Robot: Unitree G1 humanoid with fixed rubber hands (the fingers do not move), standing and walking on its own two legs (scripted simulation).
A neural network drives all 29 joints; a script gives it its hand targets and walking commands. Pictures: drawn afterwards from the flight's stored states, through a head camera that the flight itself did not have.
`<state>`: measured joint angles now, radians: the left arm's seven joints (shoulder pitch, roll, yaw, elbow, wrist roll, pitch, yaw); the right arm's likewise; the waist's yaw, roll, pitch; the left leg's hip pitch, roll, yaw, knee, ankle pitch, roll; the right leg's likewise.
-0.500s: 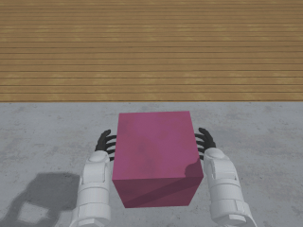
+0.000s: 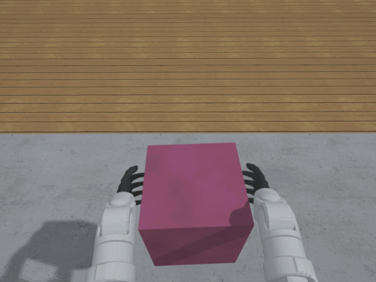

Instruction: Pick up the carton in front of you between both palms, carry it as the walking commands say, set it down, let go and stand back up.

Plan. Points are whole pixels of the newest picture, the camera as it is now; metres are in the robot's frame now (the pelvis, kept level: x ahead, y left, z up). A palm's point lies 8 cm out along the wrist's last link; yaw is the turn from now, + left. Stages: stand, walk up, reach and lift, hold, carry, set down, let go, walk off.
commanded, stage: reach and lift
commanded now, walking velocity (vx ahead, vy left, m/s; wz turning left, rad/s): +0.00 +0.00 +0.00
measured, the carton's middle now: (193, 206) +0.30 +0.00 -0.04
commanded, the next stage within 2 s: hold in 0.12 s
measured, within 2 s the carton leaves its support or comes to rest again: neither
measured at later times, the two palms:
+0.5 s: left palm (123, 198) +0.28 +0.15 +0.05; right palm (264, 195) +0.27 -0.15 +0.05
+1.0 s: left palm (123, 193) +0.29 +0.15 +0.05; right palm (262, 188) +0.29 -0.15 +0.05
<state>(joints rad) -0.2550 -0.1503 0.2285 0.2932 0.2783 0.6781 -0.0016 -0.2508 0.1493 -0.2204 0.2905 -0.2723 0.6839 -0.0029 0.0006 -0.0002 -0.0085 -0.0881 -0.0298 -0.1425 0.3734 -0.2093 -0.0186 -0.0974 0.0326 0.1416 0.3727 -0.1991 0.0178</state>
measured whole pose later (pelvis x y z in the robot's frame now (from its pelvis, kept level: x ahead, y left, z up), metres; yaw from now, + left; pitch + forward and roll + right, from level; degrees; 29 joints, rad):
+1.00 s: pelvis +0.00 +0.00 +0.00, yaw +1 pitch -2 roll +0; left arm -0.25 -0.15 0.20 0.19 0.26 0.78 0.00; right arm -0.25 0.15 -0.20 0.18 -0.25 0.78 -0.01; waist -0.01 0.00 -0.08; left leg -0.19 0.00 -0.09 0.50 -0.35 -0.02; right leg -0.19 0.01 0.08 0.48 -0.32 0.01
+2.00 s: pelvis +0.51 +0.04 -0.02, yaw +1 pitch +3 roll -1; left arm 0.12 -0.14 0.03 -0.57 0.02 1.14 0.15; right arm 0.11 0.14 -0.03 -0.54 0.00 1.13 -0.15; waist -0.03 0.01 -0.13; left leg 0.13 0.04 0.19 0.25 -0.43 -0.01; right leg -0.56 -0.06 -0.23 0.53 -0.07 -0.03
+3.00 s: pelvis +1.18 +0.07 -0.02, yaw +2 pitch +4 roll +1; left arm -0.41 -0.12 0.24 -0.28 0.00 1.13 0.23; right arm -0.40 0.14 -0.20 -0.26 0.00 1.12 -0.22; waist -0.03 -0.01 -0.06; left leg -0.02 0.01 0.19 0.35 -0.41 0.01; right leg -0.63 -0.07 -0.13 0.64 -0.09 -0.07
